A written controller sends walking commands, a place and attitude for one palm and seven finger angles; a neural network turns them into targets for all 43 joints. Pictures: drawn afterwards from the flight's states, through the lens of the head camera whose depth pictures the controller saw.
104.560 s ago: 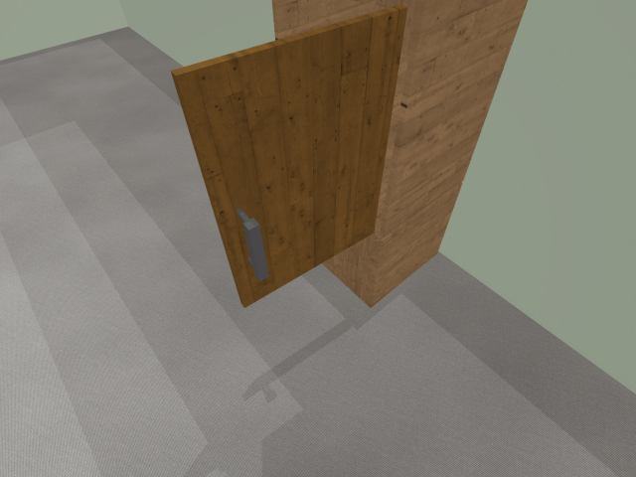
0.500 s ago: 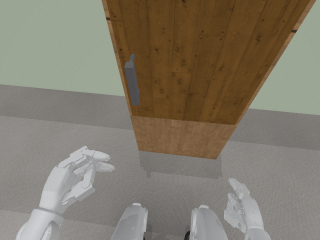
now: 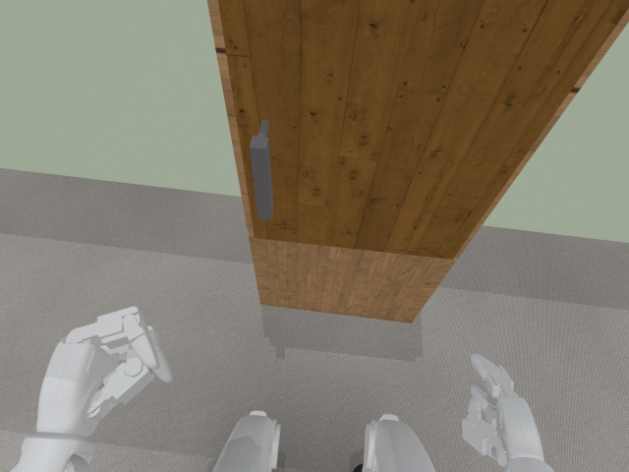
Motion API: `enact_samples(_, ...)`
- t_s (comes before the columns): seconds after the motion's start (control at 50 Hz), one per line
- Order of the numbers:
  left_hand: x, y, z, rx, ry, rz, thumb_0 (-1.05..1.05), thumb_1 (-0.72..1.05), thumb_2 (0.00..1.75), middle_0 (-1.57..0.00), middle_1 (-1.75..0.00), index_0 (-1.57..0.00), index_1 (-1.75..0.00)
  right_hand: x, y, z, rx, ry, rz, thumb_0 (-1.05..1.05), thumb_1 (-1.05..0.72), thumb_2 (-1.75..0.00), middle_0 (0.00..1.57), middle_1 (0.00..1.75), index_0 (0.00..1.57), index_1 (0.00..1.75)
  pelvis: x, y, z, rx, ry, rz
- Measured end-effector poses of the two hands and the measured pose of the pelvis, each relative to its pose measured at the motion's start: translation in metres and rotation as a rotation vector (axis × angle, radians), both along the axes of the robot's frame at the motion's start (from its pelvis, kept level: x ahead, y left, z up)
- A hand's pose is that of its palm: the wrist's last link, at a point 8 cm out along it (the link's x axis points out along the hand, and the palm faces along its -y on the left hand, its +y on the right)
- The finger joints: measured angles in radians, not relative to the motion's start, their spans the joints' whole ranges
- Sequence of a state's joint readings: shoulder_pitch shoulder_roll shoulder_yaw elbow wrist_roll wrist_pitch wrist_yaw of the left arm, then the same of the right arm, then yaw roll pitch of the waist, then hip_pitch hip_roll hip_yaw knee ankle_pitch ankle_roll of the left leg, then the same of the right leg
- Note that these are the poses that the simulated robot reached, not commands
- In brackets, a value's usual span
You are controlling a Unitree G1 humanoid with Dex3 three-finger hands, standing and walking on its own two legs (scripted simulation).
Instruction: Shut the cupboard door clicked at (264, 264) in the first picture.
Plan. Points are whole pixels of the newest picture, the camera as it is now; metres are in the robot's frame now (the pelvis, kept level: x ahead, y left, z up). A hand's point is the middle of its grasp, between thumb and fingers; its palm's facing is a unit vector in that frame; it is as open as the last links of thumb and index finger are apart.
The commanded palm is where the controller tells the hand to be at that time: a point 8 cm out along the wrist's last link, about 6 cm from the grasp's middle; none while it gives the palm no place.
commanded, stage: raise the hand and make a fist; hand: left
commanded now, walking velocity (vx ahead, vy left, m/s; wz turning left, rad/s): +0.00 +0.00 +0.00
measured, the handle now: (265, 172) +0.54 +0.12 +0.01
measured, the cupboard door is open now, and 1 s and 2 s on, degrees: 1 1 1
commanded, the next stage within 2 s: bring the fist close to the handle in 0.70 s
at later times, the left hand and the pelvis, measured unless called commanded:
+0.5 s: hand (179, 365) +0.23 +0.17 +0.04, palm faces -0.08 -1.00 -0.03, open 3.1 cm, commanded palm +0.21 +0.23 +0.05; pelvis +0.01 -0.01 +0.00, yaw +0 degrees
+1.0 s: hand (191, 339) +0.25 +0.16 +0.05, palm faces -0.05 -1.00 -0.03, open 3.1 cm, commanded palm +0.25 +0.21 +0.04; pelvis +0.00 -0.01 -0.01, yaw +1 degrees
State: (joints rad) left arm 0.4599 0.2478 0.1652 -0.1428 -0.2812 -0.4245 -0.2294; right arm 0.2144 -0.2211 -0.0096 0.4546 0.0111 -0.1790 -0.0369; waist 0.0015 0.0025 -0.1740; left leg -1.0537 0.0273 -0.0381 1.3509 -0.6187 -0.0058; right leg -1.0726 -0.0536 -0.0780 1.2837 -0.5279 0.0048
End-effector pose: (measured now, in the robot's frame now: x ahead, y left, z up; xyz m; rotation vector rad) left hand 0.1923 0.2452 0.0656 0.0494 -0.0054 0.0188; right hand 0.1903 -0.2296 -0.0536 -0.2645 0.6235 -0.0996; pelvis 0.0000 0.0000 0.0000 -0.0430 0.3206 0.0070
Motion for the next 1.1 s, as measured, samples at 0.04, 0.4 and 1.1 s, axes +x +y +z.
enact_samples(0.04,0.000,0.002,0.004,0.007,-0.015,0.020,0.02,0.90,0.90,-1.18,-1.37,-1.18,-1.37,0.004,0.005,-0.001,0.015,0.002,0.020,0.01,-0.90,-0.90,0.20,0.30,0.20,0.30,0.001,0.000,0.001,-0.002,-0.001,0.005)
enact_samples(0.4,0.021,-0.009,-0.005,0.003,0.010,-0.033,0.01,0.90,0.90,-1.29,-1.50,-1.30,-1.50,-0.012,-0.015,-0.018,0.014,0.085,-0.010,0.01,-0.90,-0.90,0.20,0.30,0.20,0.30,0.005,-0.011,-0.002,0.007,0.012,0.002)
enact_samples(1.1,0.072,-0.053,-0.033,-0.027,0.021,-0.153,0.01,0.90,0.90,-1.30,-1.50,-1.30,-1.50,-0.024,-0.016,-0.033,0.002,0.114,0.000,0.01,-0.90,-0.90,0.20,0.30,0.20,0.30,-0.005,-0.010,-0.012,0.012,0.039,0.001)
